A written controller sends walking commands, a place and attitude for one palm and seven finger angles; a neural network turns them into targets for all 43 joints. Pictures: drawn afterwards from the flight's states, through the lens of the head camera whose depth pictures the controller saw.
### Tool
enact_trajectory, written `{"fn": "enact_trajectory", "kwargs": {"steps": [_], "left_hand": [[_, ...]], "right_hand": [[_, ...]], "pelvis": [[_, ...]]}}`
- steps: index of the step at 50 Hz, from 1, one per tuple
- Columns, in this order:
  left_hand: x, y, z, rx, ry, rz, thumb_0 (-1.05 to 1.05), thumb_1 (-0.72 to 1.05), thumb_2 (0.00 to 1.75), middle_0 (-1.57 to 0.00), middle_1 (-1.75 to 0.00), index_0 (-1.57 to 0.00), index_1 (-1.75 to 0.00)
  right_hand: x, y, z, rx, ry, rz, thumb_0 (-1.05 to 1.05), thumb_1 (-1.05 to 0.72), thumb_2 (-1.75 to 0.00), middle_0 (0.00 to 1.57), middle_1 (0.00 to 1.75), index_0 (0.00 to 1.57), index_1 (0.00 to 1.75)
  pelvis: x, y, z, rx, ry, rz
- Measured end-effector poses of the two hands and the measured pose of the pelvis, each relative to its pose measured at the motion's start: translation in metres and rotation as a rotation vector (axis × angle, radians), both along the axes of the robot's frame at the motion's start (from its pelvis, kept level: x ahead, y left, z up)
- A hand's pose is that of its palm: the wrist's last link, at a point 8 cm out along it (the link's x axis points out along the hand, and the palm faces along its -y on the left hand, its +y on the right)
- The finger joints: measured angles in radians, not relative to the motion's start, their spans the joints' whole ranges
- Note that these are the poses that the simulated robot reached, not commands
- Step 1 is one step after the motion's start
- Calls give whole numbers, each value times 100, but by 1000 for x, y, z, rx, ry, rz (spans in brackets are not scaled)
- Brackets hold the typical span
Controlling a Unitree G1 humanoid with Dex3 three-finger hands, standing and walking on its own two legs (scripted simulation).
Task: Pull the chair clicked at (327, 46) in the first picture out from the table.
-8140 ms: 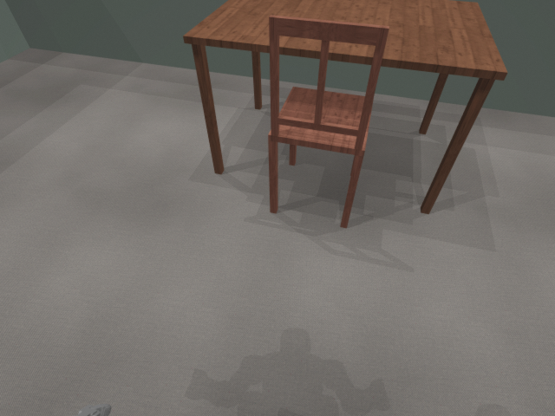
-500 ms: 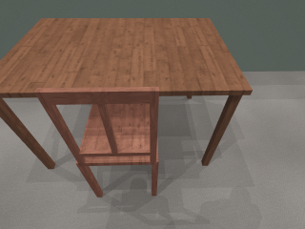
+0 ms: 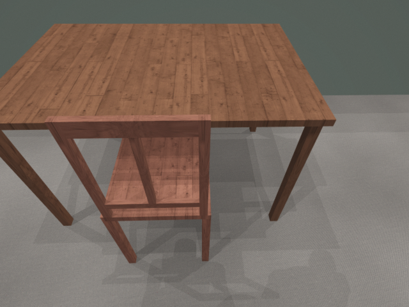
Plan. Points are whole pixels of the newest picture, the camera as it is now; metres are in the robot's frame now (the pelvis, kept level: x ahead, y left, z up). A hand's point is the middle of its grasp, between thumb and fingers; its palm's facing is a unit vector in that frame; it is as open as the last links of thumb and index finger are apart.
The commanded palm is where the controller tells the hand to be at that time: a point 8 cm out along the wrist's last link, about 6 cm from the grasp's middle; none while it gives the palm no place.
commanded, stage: look again from close up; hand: left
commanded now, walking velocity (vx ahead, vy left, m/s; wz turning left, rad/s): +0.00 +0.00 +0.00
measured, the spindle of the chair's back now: (144, 173) +0.47 +0.20 -0.08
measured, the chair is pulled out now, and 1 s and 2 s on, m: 0.00 0.00 0.00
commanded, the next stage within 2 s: raise the hand toward the chair's back in 0.02 s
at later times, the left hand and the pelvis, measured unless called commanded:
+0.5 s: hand (140, 282) +0.18 +0.14 -0.05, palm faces +0.01 -1.00 +0.09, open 8.8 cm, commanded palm +0.12 +0.22 -0.07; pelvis -0.04 +0.01 -0.08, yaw +2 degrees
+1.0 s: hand (108, 289) +0.17 +0.20 -0.06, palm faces +0.13 -0.99 -0.03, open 13.2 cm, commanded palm +0.13 +0.26 -0.06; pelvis -0.05 +0.02 -0.10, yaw +3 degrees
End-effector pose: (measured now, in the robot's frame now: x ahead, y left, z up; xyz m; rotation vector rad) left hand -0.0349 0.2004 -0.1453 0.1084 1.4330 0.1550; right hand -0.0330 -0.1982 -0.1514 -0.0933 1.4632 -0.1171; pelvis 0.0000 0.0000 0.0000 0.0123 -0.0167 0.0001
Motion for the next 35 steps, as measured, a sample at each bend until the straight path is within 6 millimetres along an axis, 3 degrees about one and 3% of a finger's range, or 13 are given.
{"fn": "enact_trajectory", "kwargs": {"steps": [7, 9, 12, 14, 17, 20, 23, 26, 29, 32, 35], "left_hand": [[0, 0, -1, 6, -9, -4, 0, 91, 90, -20, -30, -20, -29], [16, 15, 12, 49, -83, 49, 4, 94, 90, -21, -30, -20, -29], [67, 45, 55, 159, -429, 83, 8, 97, 89, -21, -30, -20, -29], [109, 50, 86, 170, -685, 72, 8, 94, 88, -20, -29, -20, -29], [170, 36, 119, 95, -1068, 24, 6, 88, 87, -19, -29, -19, -28], [205, 13, 129, -65, -1383, -11, 4, 81, 84, -18, -28, -18, -27], [205, -4, 116, -156, -1517, -65, 2, 73, 82, -18, -27, -18, -26], [182, -7, 84, -163, -1424, -77, 1, 65, 79, -18, -26, -17, -25], [151, 6, 63, -94, -1301, -31, 1, 57, 76, -17, -25, -17, -24], [129, 27, 67, 13, -1314, 16, 1, 49, 73, -17, -24, -16, -23], [129, 38, 84, 65, -1428, 6, 1, 42, 70, -16, -23, -15, -22]], "right_hand": [[0, 0, -1, 2, -7, -1, 1, -91, -90, 20, 30, 20, 30], [11, -6, 1, -26, -102, 3, 1, -91, -90, 20, 30, 20, 30], [41, -26, 7, -90, -319, 8, 3, -93, -90, 20, 30, 21, 30], [68, -39, 11, -124, -463, 39, 3, -93, -90, 20, 30, 21, 30], [114, -55, 20, -176, -658, 97, 3, -92, -90, 20, 30, 21, 30], [157, -62, 33, -205, -811, 153, 2, -92, -90, 20, 30, 20, 30], [195, -58, 44, -210, -919, 209, 2, -91, -90, 20, 30, 20, 30], [224, -43, 47, -187, -976, 253, 2, -91, -90, 20, 30, 20, 30], [242, -20, 42, -137, -1004, 294, 2, -91, -90, 20, 30, 20, 30], [247, 6, 26, -77, -998, 333, 2, -91, -90, 20, 30, 20, 30], [239, 28, 1, -13, -956, 365, 1, -90, -90, 20, 30, 20, 30]], "pelvis": [[-3, 0, -1, -6, 1, 1], [-6, 1, -3, -7, -1, -3], [-11, 5, -8, -2, 8, 29], [-16, 9, -14, -4, 25, 55], [-26, 13, -29, -5, 92, 73], [-33, 13, -50, 3, 165, 57], [-37, 11, -71, 9, 209, 43], [-40, 10, -87, 8, 228, 44], [-41, 10, -97, -6, 241, 55], [-44, 9, -105, -30, 259, 71], [-50, 10, -112, -54, 275, 89]]}}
